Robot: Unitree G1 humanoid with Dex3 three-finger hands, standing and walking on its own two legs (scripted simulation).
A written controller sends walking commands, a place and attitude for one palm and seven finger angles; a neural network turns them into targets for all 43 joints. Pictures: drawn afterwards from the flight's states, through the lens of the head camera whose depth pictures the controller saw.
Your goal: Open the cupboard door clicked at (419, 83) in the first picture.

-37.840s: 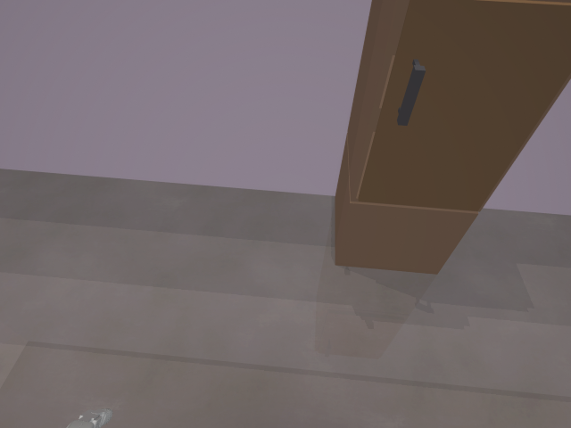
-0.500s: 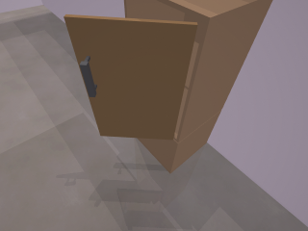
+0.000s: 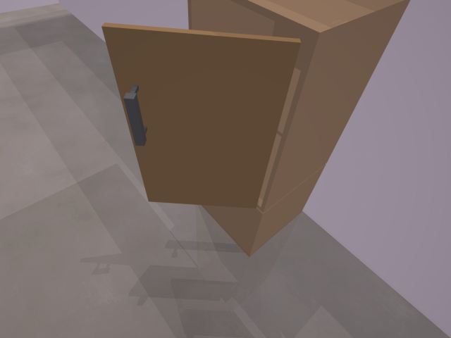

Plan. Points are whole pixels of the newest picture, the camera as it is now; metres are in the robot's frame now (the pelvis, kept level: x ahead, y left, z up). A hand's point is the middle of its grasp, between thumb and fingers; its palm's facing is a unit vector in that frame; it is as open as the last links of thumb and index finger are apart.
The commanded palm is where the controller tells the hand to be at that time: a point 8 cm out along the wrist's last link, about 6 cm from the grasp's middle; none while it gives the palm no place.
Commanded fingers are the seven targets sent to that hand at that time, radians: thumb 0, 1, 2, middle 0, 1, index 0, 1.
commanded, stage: raise the hand with hooked fingers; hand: left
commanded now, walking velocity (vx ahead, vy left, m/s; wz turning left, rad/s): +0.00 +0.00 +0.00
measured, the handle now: (138, 115) +0.56 +0.25 +0.06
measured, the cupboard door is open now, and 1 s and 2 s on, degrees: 47 47 47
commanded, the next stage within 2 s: none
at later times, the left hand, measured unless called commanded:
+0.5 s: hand (112, 325) +0.15 +0.20 -0.05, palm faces +0.03 -1.00 -0.02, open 8.5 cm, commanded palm +0.13 +0.26 -0.03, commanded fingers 0.00 0.41 0.69 -0.23 -0.62 -0.23 -0.62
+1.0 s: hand (88, 282) +0.20 +0.24 +0.01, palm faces +0.05 -1.00 -0.05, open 11.5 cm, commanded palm +0.16 +0.29 +0.01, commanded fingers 0.00 -0.17 0.44 -0.28 -0.99 -0.28 -0.99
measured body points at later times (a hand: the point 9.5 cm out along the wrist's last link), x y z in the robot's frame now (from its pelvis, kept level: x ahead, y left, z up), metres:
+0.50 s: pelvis -0.05 -0.03 -0.08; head -0.01 -0.02 +0.37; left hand +0.14 +0.25 -0.05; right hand +0.17 -0.27 -0.12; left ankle -0.01 +0.07 -0.74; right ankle +0.00 -0.09 -0.74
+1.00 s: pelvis -0.02 -0.02 -0.05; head +0.03 -0.01 +0.40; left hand +0.19 +0.29 +0.01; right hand +0.15 -0.26 -0.13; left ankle -0.01 +0.07 -0.74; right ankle +0.00 -0.09 -0.74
